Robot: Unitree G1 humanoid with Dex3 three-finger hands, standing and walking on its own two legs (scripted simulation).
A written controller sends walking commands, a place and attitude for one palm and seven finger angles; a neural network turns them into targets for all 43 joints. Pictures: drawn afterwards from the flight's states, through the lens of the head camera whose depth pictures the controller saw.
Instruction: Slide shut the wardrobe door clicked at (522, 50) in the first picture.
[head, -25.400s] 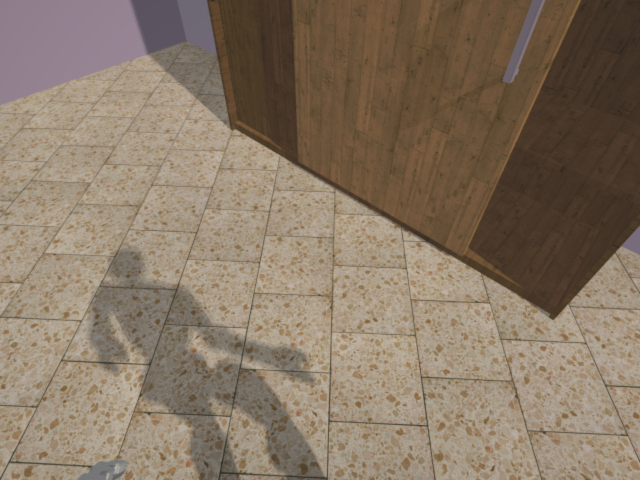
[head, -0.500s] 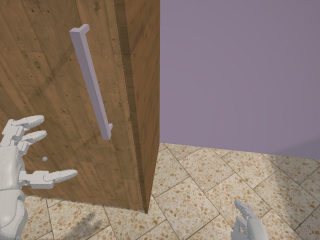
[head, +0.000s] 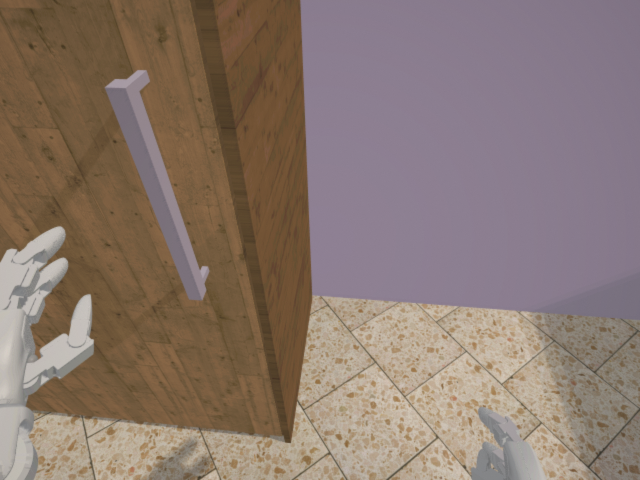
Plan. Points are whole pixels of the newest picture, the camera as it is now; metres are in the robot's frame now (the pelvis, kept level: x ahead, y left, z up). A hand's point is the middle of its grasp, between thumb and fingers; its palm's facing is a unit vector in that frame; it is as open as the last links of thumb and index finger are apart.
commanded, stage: draw the hand back to the body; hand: left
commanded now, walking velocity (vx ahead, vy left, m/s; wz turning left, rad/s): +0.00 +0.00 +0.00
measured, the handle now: (173, 204) +0.39 +0.25 +0.16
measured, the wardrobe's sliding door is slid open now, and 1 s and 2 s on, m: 0.00 0.00 0.00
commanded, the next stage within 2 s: step back with the hand held close in 0.32 s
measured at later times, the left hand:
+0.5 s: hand (83, 341) +0.18 +0.26 +0.16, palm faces +0.46 -0.81 -0.37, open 7.4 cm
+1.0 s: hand (12, 370) +0.15 +0.31 +0.15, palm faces +0.39 -0.79 -0.48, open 7.4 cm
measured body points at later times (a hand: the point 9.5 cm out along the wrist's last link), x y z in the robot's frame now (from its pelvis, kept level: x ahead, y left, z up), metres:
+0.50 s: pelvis -0.01 -0.01 +0.00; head -0.03 -0.03 +0.45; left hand +0.15 +0.30 +0.18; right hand +0.18 -0.23 -0.08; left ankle +0.01 +0.08 -0.74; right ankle -0.04 -0.10 -0.74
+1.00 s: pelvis -0.06 +0.04 -0.01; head -0.04 +0.06 +0.44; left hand +0.12 +0.35 +0.18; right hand +0.10 -0.20 -0.08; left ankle +0.01 +0.08 -0.74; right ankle -0.06 -0.10 -0.74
